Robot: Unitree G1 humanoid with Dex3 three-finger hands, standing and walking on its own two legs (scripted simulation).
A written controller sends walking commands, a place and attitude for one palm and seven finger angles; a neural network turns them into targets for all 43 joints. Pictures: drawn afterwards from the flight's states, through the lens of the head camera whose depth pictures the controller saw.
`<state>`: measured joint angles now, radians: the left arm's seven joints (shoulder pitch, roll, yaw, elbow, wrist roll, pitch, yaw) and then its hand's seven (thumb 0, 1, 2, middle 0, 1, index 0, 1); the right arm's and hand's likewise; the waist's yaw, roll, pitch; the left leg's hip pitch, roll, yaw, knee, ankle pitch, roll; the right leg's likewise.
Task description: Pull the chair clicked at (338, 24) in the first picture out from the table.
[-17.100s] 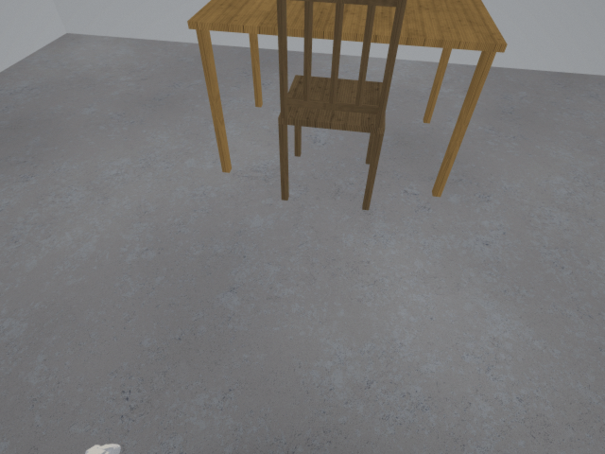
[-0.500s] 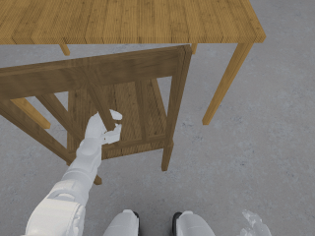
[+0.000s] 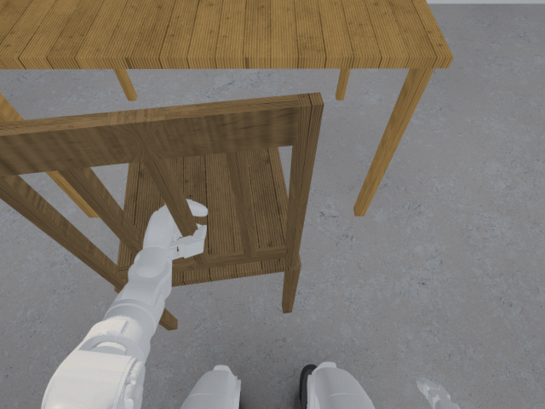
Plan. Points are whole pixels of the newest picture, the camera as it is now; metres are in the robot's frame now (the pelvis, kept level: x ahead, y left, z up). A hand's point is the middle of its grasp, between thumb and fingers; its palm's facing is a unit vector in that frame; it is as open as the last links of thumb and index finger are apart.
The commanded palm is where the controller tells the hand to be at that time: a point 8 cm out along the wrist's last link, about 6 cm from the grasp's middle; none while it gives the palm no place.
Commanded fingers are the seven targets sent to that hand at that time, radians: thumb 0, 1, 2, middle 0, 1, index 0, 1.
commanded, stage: step backward, pulling the chair out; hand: left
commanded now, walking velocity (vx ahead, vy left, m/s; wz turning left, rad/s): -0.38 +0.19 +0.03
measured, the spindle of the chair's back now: (185, 220) +0.40 +0.16 -0.03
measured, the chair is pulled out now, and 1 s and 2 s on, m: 0.26 0.41 0.55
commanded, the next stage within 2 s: stop walking, hand still on the chair in 1.48 s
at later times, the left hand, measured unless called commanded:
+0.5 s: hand (192, 269) +0.32 +0.14 -0.04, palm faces +0.01 -0.98 -0.18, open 5.7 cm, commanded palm +0.30 +0.19 -0.04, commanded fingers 0.00 0.90 0.90 -0.50 -1.45 -0.50 -1.45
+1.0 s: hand (186, 326) +0.23 +0.14 -0.04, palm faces -0.01 -0.98 -0.19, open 5.7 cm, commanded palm +0.22 +0.19 -0.04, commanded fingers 0.00 0.90 0.90 -0.50 -1.45 -0.50 -1.45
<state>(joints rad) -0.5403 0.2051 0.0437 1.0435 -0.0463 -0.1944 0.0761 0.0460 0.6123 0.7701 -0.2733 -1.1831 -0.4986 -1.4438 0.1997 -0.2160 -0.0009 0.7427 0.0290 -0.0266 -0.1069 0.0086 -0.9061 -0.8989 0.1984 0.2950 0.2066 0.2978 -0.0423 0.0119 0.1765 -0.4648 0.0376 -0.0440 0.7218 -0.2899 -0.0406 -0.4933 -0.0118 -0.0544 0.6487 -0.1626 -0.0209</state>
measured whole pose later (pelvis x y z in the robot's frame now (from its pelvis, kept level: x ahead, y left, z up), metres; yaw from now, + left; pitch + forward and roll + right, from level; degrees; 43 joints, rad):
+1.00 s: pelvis -0.14 +0.02 +0.01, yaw +1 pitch +2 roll +0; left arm -0.56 0.16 0.05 1.08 -0.03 -0.19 0.09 0.06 0.62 0.74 -0.25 -1.18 -0.50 -1.44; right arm 0.19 -0.28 -0.02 0.78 0.02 -0.02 -0.12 0.01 -0.91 -0.90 0.20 0.30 0.21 0.30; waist -0.09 0.02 0.16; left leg -0.37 0.03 -0.02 0.62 -0.26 -0.03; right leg -0.44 -0.03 -0.03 0.56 -0.16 0.01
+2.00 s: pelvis -0.21 +0.00 +0.02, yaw -2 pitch -2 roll +0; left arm -0.23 0.15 0.01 0.84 -0.03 -0.14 0.07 0.08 0.62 0.77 -0.24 -1.20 -0.50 -1.44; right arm 0.25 -0.20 0.02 0.74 0.02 -0.03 -0.10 0.01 -0.91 -0.90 0.20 0.30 0.21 0.30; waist -0.01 0.02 0.11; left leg -0.22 0.04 0.00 0.55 -0.29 -0.03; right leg -0.30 -0.03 -0.02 0.52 -0.18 0.01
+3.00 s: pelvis -0.18 +0.01 +0.00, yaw -1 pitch +9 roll +0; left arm 0.03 0.15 -0.01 0.38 -0.06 0.07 0.09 0.01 -0.34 0.30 -0.36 -1.13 -0.40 -1.17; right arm 0.23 -0.26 -0.01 0.62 0.03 -0.06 -0.06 0.01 -0.91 -0.90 0.20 0.29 0.20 0.30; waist -0.05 0.04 -0.07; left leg -0.49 0.02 0.00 0.77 -0.42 -0.02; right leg -0.58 -0.05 -0.02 0.76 -0.34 0.02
